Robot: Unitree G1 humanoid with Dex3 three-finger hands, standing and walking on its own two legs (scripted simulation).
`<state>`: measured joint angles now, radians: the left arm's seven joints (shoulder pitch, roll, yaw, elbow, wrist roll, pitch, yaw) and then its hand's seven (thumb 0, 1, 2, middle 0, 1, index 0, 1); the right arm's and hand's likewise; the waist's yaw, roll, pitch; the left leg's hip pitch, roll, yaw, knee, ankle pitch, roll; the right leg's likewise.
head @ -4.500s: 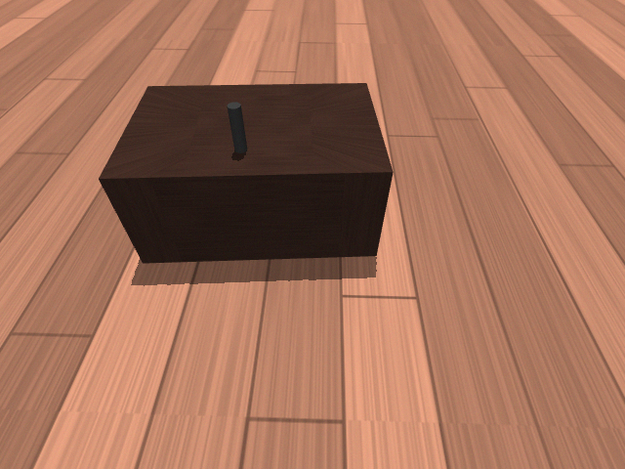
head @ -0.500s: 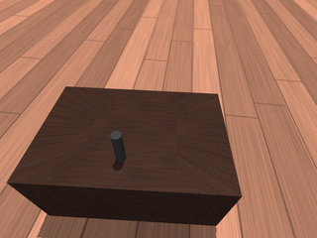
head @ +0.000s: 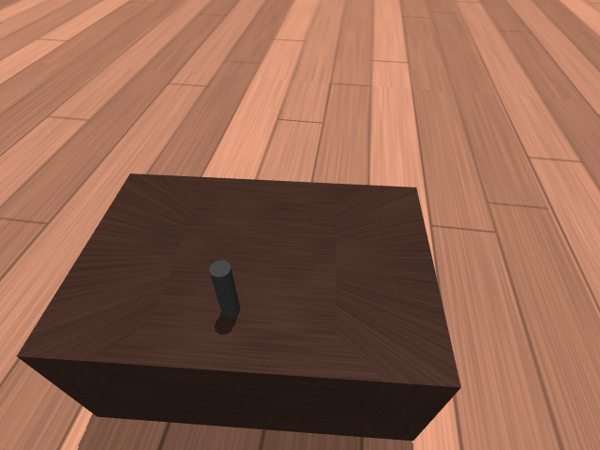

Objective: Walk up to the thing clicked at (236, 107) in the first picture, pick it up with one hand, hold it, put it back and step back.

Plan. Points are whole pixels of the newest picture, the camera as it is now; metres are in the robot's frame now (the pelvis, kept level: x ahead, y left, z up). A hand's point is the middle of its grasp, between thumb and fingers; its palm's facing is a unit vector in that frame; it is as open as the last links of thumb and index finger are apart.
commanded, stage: walk up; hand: left
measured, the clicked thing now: (226, 290) +0.52 +0.19 -0.24
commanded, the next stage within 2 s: stand in 0.70 s
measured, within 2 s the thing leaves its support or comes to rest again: neither
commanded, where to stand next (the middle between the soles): +0.05 +0.00 m, yaw -1 degrees
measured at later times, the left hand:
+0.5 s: hand out of the picture +0.09 +0.25 -0.16, palm faces -0.02 -0.94 -0.33, open 7.4 cm
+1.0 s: hand out of the picture +0.08 +0.25 -0.16, palm faces -0.02 -0.94 -0.33, open 7.4 cm
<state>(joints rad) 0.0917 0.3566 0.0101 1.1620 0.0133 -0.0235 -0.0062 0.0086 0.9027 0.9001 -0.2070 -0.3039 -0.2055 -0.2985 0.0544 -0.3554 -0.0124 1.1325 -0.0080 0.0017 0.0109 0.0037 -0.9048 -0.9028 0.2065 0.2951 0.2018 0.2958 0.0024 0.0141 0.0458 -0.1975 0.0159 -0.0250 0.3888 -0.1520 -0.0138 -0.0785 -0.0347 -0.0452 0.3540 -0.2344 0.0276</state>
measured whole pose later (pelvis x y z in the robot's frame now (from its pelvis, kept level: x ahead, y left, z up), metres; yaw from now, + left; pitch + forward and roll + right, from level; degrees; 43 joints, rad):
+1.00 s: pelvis +0.01 +0.00 +0.00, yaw +0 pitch -2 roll +0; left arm 0.11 0.35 0.01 1.14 0.01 -0.01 -0.01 0.01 0.90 0.90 -0.21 -0.30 -0.21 -0.30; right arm 0.07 -0.35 0.00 1.13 -0.01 0.00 0.00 0.00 -0.90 -0.90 0.21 0.30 0.20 0.30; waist 0.00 0.00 0.06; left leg -0.17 0.01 -0.02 0.34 -0.13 -0.01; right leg -0.06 -0.04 -0.04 0.30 -0.22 0.03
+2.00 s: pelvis +0.01 +0.00 +0.00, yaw +0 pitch -2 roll +0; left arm 0.14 0.35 0.01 1.12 0.02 -0.01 -0.01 0.01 0.90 0.90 -0.21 -0.30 -0.21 -0.30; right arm 0.10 -0.35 0.01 1.13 -0.01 0.00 0.00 0.00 -0.90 -0.90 0.21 0.30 0.20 0.30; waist 0.00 0.00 0.06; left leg -0.17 0.01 -0.02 0.34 -0.14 -0.01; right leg -0.06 -0.04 -0.04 0.31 -0.22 0.03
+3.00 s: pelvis +0.01 +0.00 +0.00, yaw -1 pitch -2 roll +0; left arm 0.14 0.35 0.01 1.11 0.02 -0.01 -0.01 0.01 0.90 0.90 -0.21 -0.30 -0.21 -0.30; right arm 0.11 -0.35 0.01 1.12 -0.01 0.00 0.00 0.00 -0.90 -0.90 0.21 0.30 0.20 0.30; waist 0.00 0.00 0.06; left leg -0.16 0.02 -0.01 0.34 -0.14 -0.02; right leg -0.05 -0.04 -0.03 0.31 -0.23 0.03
